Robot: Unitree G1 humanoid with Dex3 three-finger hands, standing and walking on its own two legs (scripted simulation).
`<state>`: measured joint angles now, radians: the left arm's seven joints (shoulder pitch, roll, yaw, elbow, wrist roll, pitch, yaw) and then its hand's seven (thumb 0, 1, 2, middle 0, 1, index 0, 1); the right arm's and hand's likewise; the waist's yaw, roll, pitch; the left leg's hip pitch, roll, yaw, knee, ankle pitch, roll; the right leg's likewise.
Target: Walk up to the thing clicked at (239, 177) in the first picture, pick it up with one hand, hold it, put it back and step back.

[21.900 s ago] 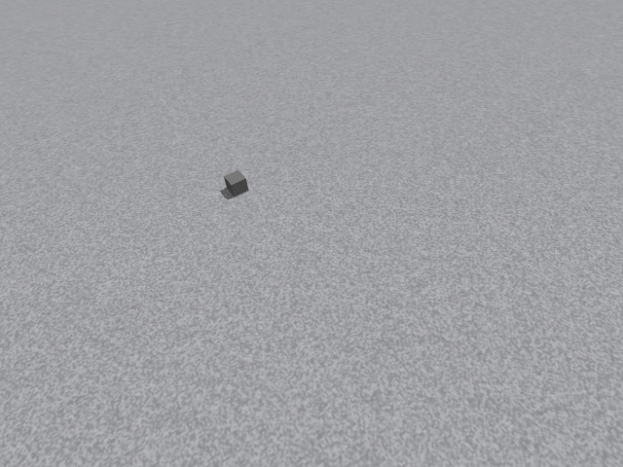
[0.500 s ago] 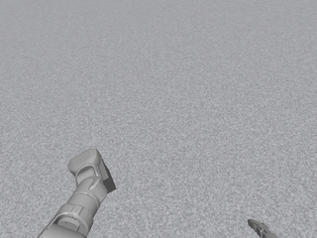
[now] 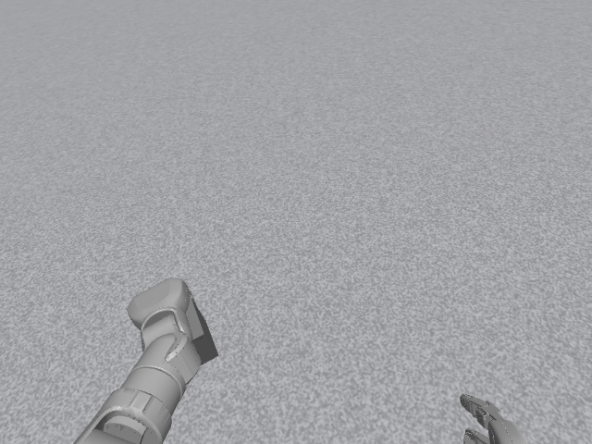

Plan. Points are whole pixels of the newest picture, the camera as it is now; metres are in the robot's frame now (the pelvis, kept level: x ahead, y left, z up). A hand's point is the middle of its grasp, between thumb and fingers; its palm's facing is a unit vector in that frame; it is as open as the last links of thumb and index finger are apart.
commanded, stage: hold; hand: left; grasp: from above
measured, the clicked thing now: (182, 337) +0.31 +0.23 -0.08
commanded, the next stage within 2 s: crouch in 0.70 s
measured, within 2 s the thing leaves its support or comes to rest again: neither
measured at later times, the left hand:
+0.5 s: hand (172, 331) +0.30 +0.22 -0.03, palm faces -0.37 -0.24 -0.90, open 10.3 cm
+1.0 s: hand (170, 334) +0.30 +0.23 -0.04, palm faces -0.38 -0.22 -0.90, open 10.3 cm
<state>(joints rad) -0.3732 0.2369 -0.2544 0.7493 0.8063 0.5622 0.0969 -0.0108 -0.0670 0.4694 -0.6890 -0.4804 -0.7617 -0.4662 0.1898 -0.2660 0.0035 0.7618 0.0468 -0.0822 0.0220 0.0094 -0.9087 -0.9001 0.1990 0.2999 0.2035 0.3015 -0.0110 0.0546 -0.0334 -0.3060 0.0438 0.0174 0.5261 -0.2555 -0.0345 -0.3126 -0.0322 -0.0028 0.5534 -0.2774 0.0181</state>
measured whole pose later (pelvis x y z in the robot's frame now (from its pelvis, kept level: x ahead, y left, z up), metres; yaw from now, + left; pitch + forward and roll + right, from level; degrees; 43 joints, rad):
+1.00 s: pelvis +0.00 +0.01 +0.00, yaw +0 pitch +1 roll +0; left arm -0.36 0.26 -0.26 0.74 0.84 0.53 0.07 -0.01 -0.07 0.47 -0.69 -0.48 -0.77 -0.46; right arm 0.20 -0.26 0.00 0.75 0.05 -0.09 0.01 0.01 -0.89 -0.89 0.20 0.30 0.20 0.30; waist -0.01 0.05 -0.02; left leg -0.30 0.04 0.02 0.52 -0.25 -0.03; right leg -0.30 -0.03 0.00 0.54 -0.26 0.02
